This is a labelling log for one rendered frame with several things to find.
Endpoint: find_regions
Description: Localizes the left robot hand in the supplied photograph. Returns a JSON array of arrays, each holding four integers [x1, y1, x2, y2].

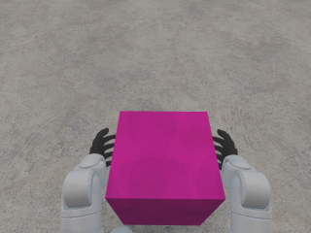
[[89, 128, 116, 167]]

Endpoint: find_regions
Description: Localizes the carton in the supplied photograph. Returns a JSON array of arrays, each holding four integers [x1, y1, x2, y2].
[[105, 111, 225, 226]]

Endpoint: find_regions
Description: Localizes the right robot hand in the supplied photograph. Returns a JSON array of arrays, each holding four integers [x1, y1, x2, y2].
[[212, 129, 238, 171]]

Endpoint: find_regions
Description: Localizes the left robot forearm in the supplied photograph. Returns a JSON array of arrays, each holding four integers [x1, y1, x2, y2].
[[60, 153, 108, 233]]

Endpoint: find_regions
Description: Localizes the right robot forearm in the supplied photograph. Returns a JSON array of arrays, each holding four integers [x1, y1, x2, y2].
[[222, 154, 273, 233]]

